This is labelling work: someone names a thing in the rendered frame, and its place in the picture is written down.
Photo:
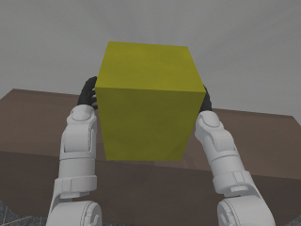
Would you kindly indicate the carton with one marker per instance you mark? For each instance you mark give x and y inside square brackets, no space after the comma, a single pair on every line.
[148,98]

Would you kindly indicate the robot left upper arm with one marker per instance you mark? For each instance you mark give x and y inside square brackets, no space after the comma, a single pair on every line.
[84,213]

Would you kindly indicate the robot right upper arm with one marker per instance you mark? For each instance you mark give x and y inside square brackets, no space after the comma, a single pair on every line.
[244,211]

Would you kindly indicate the left robot hand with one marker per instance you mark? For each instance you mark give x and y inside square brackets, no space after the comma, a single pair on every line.
[87,92]

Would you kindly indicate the right robot forearm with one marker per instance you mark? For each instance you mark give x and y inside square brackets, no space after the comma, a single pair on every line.
[230,176]

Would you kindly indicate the pedestal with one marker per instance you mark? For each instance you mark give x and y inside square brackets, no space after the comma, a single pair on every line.
[144,192]

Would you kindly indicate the right robot hand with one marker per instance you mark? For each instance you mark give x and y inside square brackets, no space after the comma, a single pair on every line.
[206,104]

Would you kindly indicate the left robot forearm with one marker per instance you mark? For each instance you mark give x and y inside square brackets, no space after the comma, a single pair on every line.
[76,176]

